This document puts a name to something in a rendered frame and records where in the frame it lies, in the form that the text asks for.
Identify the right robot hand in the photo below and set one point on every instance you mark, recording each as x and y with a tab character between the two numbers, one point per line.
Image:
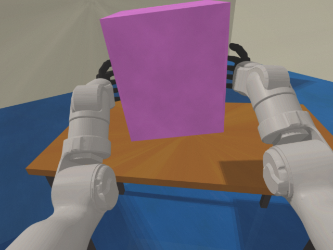
243	57

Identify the left robot hand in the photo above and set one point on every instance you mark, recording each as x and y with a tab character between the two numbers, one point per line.
103	73

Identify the robot left upper arm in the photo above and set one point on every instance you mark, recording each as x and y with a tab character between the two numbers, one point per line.
81	195

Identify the carton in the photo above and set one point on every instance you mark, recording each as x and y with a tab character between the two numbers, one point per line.
170	66

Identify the right robot forearm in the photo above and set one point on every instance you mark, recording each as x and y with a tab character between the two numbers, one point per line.
280	116

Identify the left robot forearm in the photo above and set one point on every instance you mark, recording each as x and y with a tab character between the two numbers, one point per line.
89	121

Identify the table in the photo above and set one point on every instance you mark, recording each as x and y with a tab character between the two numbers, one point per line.
230	161

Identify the robot right upper arm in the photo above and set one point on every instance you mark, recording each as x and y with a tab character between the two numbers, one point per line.
302	173

